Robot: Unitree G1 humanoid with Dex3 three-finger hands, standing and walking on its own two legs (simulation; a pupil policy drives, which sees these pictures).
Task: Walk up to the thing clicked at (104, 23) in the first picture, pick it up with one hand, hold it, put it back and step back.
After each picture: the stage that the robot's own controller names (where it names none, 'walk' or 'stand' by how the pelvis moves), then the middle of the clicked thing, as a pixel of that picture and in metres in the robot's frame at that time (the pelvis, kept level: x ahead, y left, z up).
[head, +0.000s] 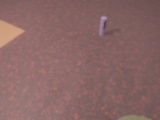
stand; (102, 26) +1.68 -0.29 -0.65
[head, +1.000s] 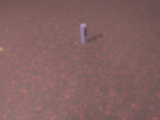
walk; (83, 34) +1.58 +0.08 -0.63
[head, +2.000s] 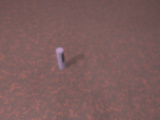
walk; (61, 59) +1.08 +0.26 -0.65
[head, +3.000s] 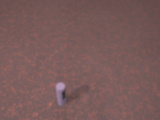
walk; (61, 94) +0.68 +0.17 -0.63
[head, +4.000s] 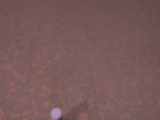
stand; (57, 119) +0.45 +0.14 -0.63
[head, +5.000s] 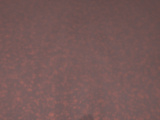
stand; out of the picture +0.40 +0.15 -0.65
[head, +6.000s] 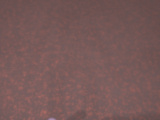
stand; out of the picture +0.39 +0.18 -0.64
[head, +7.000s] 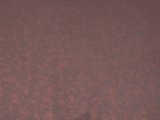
stand; out of the picture +0.41 +0.17 -0.66
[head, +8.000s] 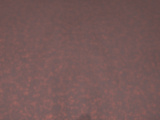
stand; out of the picture +0.40 +0.17 -0.66
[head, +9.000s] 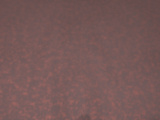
stand; out of the picture +0.40 +0.17 -0.66
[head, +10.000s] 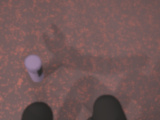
go down; (35, 70) +0.48 +0.16 -0.37
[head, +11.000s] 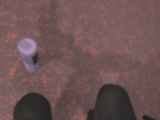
go down; (30, 57) +0.50 +0.16 -0.29
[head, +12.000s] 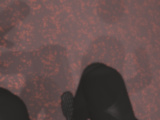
close in; out of the picture +0.49 +0.21 -0.18
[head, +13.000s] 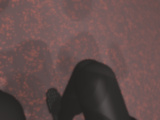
close; out of the picture +0.49 +0.23 -0.18
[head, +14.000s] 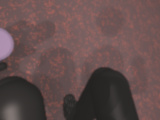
lift; out of the picture +0.40 +0.21 -0.14
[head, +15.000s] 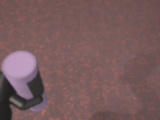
lift; (30, 87) +0.32 +0.16 +0.05
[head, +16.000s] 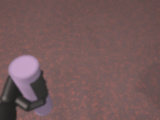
hold; (35, 90) +0.32 +0.15 +0.06
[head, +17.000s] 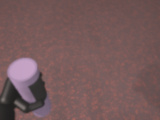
hold; (34, 92) +0.31 +0.16 +0.04
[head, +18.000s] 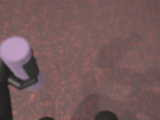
crouch; (26, 69) +0.40 +0.16 -0.02
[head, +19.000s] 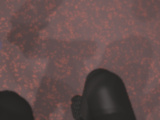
lower; out of the picture +0.51 +0.19 -0.09
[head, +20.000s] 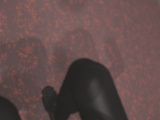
lower; out of the picture +0.48 +0.24 -0.18
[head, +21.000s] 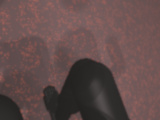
lower; out of the picture +0.48 +0.23 -0.18
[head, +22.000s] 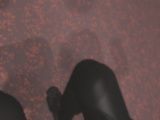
lower; out of the picture +0.48 +0.23 -0.18
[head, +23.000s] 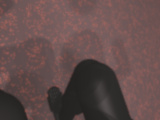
lower; out of the picture +0.47 +0.23 -0.18
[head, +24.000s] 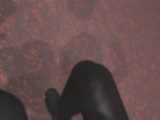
open; out of the picture +0.47 +0.21 -0.19
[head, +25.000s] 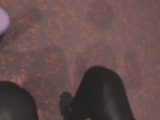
stand; out of the picture +0.47 +0.19 -0.19
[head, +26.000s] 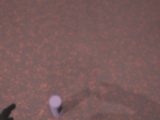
stand; (56, 107) +0.42 +0.12 -0.53
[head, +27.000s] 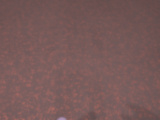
stand; out of the picture +0.41 +0.12 -0.60
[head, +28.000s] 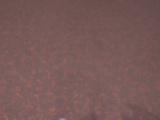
stand; out of the picture +0.41 +0.12 -0.60
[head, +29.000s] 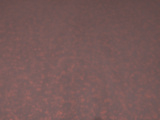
stand; out of the picture +0.42 +0.11 -0.65
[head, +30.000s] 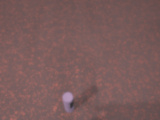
walk; (68, 103) +0.47 +0.09 -0.63
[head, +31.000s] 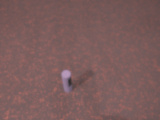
walk; (67, 81) +0.69 +0.12 -0.63
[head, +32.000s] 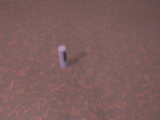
stand; (63, 57) +1.02 +0.21 -0.63
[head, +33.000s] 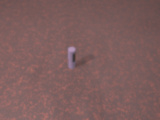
stand; (71, 58) +1.06 +0.11 -0.65
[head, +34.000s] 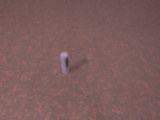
stand; (65, 63) +1.06 +0.16 -0.66
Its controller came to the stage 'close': yes
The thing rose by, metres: 0.70
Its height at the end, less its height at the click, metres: +0.00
